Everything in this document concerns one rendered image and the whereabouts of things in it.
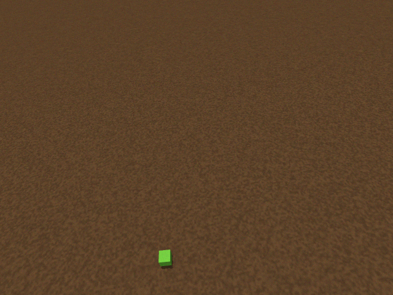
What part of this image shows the cube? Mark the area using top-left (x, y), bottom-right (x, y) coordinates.
top-left (158, 250), bottom-right (172, 266)

